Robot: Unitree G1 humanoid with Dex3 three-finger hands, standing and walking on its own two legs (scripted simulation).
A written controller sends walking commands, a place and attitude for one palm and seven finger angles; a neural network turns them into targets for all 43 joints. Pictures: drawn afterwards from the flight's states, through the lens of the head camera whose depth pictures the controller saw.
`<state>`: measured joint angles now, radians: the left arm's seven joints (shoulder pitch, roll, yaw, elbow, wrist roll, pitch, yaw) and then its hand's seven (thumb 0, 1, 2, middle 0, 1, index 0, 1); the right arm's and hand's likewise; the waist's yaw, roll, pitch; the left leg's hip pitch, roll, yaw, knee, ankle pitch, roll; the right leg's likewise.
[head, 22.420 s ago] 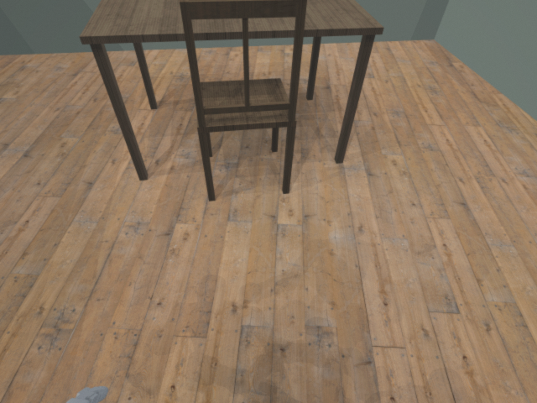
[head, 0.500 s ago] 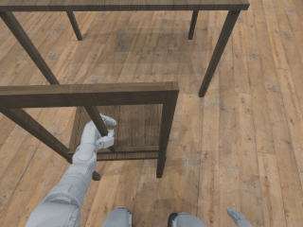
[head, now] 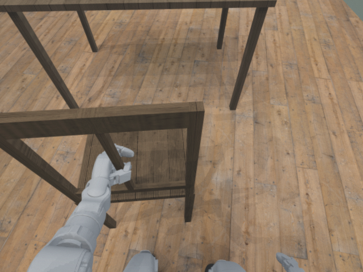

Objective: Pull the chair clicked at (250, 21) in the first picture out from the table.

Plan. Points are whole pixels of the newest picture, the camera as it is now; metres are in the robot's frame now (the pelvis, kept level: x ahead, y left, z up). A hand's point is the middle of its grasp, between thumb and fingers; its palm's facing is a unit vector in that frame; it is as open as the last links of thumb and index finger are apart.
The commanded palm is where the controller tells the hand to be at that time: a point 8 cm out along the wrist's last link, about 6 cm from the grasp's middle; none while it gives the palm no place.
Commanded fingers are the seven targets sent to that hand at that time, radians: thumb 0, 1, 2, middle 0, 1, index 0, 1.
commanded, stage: stop walking, hand still on the chair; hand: left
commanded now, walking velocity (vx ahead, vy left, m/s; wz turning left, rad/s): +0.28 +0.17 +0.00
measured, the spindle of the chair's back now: (119, 164) +0.37 +0.17 -0.06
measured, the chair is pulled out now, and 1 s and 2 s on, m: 0.56 0.68 0.68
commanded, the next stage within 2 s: open the thumb and straighten the fingers in 1.06 s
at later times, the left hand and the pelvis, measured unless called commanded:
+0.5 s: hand (114, 219) +0.23 +0.16 -0.06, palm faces +0.00 -0.99 -0.17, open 5.1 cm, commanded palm +0.22 +0.21 -0.04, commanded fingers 0.00 0.90 0.90 -0.50 -1.45 -0.50 -1.45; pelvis -0.03 +0.02 +0.01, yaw +1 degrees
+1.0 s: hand (113, 219) +0.23 +0.16 -0.06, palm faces +0.03 -0.98 -0.18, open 5.2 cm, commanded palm +0.21 +0.21 -0.04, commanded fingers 0.00 0.90 0.90 -0.50 -1.45 -0.50 -1.45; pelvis +0.01 +0.02 +0.02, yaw +0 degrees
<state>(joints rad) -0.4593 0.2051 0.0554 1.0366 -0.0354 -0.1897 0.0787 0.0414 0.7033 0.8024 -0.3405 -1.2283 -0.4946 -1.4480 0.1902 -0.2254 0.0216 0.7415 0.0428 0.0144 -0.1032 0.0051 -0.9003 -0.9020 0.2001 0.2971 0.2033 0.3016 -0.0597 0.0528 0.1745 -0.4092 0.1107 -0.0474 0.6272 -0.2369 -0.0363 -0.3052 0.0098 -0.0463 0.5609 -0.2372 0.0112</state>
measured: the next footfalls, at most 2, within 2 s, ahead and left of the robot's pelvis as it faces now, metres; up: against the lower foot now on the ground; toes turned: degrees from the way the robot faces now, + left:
none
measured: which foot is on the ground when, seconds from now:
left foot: down 0.00-1.00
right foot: down 0.00-1.00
